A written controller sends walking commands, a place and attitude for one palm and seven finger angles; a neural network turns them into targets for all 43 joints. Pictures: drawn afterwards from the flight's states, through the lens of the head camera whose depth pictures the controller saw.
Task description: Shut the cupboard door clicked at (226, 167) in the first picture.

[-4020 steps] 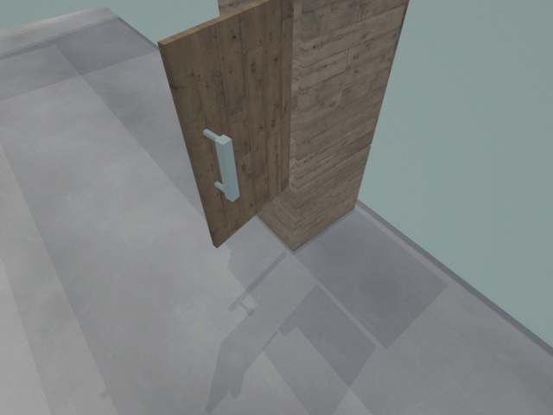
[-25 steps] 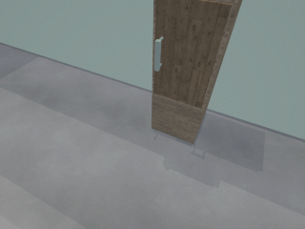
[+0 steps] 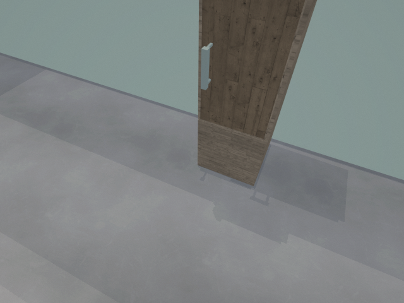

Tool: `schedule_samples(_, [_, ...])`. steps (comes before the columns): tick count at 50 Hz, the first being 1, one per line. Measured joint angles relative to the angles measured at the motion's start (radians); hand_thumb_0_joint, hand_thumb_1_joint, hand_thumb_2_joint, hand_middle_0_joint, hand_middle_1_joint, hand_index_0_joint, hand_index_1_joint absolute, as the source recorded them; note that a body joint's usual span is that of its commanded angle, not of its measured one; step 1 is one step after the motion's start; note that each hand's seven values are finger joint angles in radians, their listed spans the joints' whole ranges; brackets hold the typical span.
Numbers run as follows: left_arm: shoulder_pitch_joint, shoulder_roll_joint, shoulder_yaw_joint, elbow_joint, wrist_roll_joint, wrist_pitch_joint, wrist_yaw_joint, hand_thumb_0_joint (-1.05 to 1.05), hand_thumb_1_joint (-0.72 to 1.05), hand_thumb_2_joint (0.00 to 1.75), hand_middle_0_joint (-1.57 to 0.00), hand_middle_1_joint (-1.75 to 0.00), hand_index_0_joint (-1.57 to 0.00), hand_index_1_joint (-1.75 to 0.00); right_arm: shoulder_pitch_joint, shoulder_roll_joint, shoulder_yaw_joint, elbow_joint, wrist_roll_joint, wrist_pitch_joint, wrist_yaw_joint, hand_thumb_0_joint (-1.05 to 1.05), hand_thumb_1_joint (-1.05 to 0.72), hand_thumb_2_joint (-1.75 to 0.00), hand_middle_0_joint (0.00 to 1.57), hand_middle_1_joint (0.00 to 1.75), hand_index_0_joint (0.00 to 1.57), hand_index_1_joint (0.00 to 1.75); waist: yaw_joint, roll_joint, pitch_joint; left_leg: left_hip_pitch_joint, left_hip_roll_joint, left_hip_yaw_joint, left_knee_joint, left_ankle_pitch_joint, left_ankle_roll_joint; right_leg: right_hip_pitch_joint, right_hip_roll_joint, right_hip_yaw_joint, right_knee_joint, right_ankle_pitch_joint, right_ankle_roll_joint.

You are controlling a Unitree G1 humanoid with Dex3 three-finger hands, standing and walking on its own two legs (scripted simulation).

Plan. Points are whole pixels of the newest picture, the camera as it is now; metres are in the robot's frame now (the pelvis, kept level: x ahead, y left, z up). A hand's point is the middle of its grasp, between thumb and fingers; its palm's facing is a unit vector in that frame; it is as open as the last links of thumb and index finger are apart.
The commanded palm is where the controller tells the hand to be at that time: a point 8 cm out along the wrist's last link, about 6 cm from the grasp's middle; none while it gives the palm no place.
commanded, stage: look to check the result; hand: left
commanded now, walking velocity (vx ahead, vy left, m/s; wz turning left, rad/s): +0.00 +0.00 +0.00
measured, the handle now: (207, 66) +0.97 +0.03 -0.04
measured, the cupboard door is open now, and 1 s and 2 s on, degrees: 0 0 0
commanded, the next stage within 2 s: stand and wait in 0.32 s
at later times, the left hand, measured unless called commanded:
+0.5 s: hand out of the picture +0.02 +0.19 -0.17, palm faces +0.01 -0.97 -0.25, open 7.4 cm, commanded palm none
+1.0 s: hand out of the picture +0.05 +0.19 -0.17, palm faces +0.00 -0.96 -0.28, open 7.4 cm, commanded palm none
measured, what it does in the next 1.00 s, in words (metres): stands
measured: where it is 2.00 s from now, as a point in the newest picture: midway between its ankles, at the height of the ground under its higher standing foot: outside the picture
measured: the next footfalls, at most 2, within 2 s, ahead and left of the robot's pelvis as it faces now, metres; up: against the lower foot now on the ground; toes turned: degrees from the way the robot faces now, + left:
none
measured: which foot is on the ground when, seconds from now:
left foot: down 0.00-1.00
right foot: down 0.00-1.00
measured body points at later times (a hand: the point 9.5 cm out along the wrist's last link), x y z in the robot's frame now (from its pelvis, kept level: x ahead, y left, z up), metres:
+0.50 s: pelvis +0.01 -0.01 +0.00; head +0.02 -0.01 +0.45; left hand +0.02 +0.24 -0.15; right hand +0.03 -0.26 -0.15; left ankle +0.03 +0.10 -0.74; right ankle -0.05 -0.12 -0.74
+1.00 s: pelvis +0.02 -0.02 +0.00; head +0.03 -0.02 +0.45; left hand +0.05 +0.24 -0.15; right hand +0.06 -0.28 -0.15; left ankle +0.03 +0.10 -0.74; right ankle -0.05 -0.12 -0.74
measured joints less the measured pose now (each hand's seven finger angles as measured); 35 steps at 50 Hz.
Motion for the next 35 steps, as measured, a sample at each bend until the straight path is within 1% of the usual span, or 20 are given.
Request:
schedule_samples(15, [-0.042,0.026,0.003,-0.006,0.002,-0.003,-0.006,0.00,0.91,0.90,-0.20,-0.30,-0.20,-0.30,-0.046,-0.041,-0.005,-0.010,0.000,-0.003,0.002,0.00,-0.91,-0.90,0.20,0.30,0.19,0.29,0.002,0.002,0.004,0.009,0.003,-0.002,-0.010,0.002,-0.005,0.010,0.004,-0.001,-0.012,0.002,-0.005])
schedule_samples(35, [-0.104,0.075,0.008,-0.023,0.002,-0.010,-0.012,0.00,0.91,0.90,-0.20,-0.30,-0.20,-0.30,-0.095,-0.084,-0.004,-0.017,-0.001,-0.006,0.007,0.00,-0.91,-0.90,0.20,0.30,0.20,0.30,-0.001,0.006,0.001,0.028,0.012,-0.008,-0.031,0.001,-0.020,0.034,0.014,-0.005,-0.044,0.006,-0.017])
